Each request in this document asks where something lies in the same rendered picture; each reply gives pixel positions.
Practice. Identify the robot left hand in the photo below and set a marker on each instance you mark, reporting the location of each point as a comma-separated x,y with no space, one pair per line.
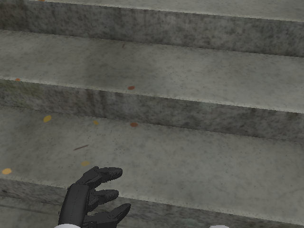
82,197

